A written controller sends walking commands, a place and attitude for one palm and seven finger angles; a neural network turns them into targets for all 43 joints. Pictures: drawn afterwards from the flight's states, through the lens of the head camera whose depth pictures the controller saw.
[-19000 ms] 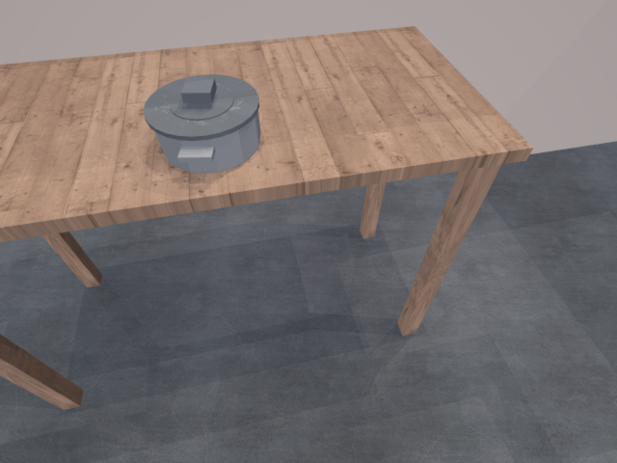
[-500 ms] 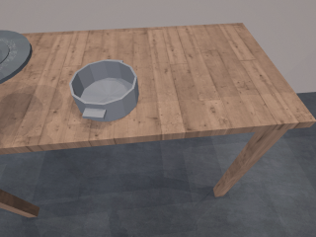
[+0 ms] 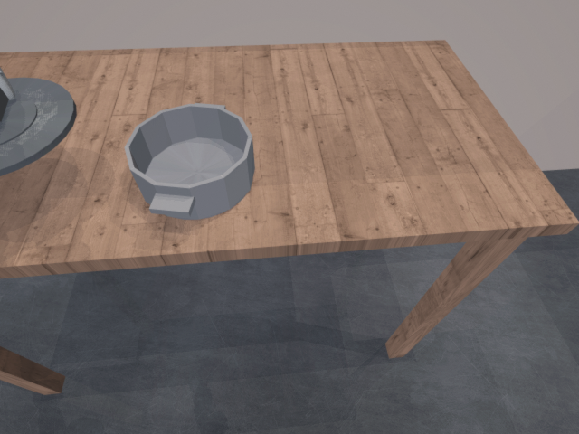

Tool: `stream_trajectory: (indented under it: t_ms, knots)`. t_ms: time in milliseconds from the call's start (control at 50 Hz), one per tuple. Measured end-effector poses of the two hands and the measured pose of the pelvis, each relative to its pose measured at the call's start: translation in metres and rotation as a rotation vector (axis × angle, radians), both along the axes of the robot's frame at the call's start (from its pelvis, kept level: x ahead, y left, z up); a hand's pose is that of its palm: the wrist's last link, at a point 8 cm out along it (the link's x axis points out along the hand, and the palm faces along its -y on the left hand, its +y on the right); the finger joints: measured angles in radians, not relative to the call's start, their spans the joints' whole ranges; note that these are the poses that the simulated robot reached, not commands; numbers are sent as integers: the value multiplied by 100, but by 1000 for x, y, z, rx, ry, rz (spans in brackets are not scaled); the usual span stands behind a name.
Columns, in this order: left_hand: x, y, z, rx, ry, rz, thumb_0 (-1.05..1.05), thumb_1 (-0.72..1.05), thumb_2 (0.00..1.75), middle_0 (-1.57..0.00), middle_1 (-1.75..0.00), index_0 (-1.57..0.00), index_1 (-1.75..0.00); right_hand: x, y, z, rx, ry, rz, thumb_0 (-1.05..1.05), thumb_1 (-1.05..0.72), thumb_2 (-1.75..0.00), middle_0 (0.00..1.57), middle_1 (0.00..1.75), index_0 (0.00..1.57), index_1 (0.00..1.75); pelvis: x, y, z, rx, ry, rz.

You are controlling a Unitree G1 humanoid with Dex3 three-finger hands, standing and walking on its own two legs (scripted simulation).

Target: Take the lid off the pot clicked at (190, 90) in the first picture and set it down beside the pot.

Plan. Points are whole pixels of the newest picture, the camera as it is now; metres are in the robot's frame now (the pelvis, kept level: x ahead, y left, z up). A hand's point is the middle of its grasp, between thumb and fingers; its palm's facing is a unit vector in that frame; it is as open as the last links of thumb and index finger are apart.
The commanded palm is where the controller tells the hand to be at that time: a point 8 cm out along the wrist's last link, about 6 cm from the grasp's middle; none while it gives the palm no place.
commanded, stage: lower the lid onto the table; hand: left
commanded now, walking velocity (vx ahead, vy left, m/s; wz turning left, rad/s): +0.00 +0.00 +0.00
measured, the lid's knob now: out of the picture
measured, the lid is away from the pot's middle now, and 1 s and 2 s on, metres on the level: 0.23 0.22 0.24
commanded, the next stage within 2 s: open the fingers wide in 1.58 s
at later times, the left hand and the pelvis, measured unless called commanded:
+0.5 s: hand out of the picture +0.44 +0.35 +0.20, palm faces -0.33 -0.26 -0.91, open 8.2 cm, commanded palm +0.46 +0.36 +0.26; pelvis +0.00 +0.00 +0.00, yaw +0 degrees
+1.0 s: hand (8, 143) +0.44 +0.35 +0.17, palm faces -0.40 -0.25 -0.88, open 8.2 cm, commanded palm +0.48 +0.36 +0.23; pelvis -0.01 +0.01 -0.01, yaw +0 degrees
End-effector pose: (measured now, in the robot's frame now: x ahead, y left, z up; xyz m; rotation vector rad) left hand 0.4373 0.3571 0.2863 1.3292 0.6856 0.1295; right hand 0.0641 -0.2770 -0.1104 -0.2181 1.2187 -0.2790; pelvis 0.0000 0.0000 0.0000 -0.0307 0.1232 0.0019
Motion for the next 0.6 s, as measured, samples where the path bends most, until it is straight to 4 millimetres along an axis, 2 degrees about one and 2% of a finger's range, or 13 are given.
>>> stream_trajectory:
  t_ms: [300, 600]
  knots:
    - [7, 3, -17, -4, 17, -29, 1, 22, 75, -64, -101, -57, -96, -18, -1, -3, -6, 49, -31, 1, -90, -90, 20, 30, 20, 30, 1, 3, -2, -5, 18, -4]
    - [4, 1, -35, -22, 40, -58, 1, 22, 75, -64, -101, -57, -96, -20, 1, -3, -10, 34, -34, 1, -90, -90, 20, 30, 20, 30, -3, 4, -5, -10, 21, -4]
